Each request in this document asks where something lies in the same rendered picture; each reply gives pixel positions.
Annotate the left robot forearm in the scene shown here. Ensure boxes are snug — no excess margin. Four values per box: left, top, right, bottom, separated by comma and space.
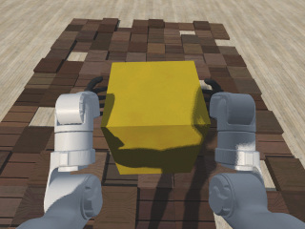
44, 91, 100, 212

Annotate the right robot forearm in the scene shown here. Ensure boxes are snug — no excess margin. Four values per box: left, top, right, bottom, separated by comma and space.
209, 92, 268, 200

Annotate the left robot upper arm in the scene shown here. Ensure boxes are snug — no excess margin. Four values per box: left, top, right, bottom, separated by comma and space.
15, 174, 103, 229

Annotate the robot right hand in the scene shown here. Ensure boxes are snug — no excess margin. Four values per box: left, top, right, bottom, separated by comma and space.
202, 78, 224, 119

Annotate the right robot upper arm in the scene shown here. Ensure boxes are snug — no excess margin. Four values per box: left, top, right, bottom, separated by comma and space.
208, 173, 305, 229

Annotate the carton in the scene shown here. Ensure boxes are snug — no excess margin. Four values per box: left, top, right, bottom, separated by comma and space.
100, 60, 211, 175

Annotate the robot left hand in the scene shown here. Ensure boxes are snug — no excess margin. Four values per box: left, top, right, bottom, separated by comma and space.
84, 76, 108, 116

